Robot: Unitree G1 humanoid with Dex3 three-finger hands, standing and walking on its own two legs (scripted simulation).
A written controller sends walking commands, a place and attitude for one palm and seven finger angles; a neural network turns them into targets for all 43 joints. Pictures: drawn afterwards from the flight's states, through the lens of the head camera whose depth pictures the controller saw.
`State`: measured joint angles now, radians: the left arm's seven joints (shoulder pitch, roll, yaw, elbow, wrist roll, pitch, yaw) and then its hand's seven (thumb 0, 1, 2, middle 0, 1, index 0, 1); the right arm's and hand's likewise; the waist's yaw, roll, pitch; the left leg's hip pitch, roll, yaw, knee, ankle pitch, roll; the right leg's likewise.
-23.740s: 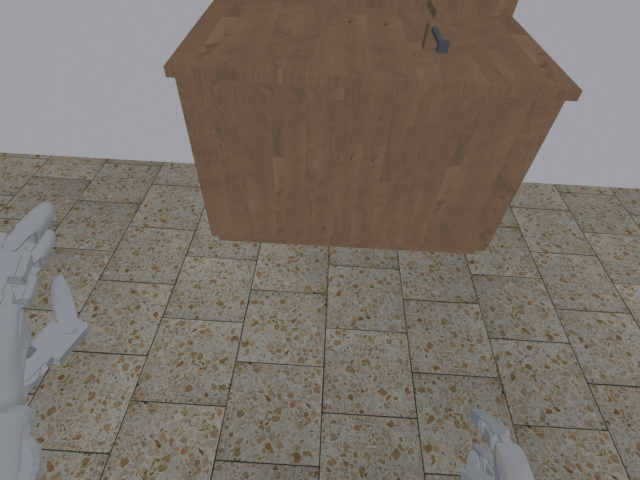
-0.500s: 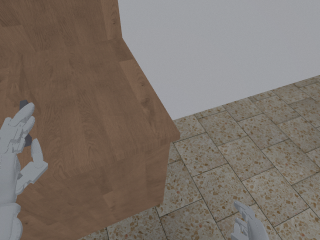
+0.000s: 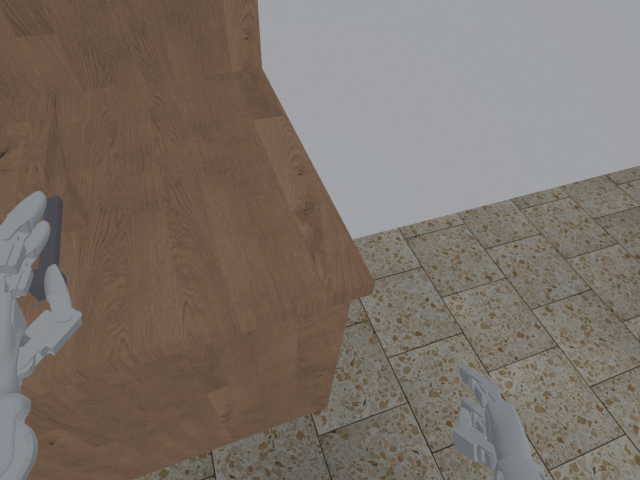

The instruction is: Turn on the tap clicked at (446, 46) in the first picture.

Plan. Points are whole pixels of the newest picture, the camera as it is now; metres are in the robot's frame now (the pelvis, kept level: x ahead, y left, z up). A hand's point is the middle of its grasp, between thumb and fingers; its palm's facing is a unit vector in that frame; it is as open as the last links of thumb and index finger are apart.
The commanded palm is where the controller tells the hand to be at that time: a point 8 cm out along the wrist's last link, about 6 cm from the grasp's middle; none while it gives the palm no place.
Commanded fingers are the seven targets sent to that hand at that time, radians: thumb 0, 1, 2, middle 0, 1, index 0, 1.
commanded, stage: look again from close up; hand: left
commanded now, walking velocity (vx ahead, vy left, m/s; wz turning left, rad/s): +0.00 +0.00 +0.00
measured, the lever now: (47, 283) +0.28 +0.35 +0.08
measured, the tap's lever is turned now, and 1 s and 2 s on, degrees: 0 0 0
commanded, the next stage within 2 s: shuffle to correct the standing spot in 0.36 s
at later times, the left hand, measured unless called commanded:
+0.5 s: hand (85, 320) +0.21 +0.24 +0.15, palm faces +0.40 -0.85 -0.35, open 7.4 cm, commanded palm +0.15 +0.28 +0.17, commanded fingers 0.00 0.90 0.90 -0.20 -0.30 -0.20 -0.30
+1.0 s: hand (26, 405) +0.14 +0.25 +0.16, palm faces +0.38 -0.82 -0.43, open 7.4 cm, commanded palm +0.09 +0.29 +0.17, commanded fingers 0.00 0.90 0.90 -0.20 -0.30 -0.20 -0.30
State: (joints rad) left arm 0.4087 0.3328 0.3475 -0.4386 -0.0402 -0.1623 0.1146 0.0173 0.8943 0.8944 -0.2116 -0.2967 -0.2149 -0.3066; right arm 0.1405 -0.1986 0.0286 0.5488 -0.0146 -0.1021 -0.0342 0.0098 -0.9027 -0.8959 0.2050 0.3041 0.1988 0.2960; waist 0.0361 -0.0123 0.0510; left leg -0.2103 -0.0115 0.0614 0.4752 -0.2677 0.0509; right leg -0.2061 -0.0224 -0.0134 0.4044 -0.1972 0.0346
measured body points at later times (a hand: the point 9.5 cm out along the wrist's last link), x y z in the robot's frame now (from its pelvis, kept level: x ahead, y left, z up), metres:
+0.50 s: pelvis +0.00 -0.01 +0.00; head +0.02 +0.00 +0.45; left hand +0.19 +0.28 +0.17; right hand +0.18 -0.23 -0.08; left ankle -0.01 +0.08 -0.74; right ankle +0.01 -0.15 -0.74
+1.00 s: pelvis -0.06 +0.00 -0.01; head -0.02 +0.01 +0.44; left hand +0.11 +0.29 +0.18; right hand +0.15 -0.22 -0.08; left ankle -0.01 +0.08 -0.74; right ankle +0.01 -0.15 -0.74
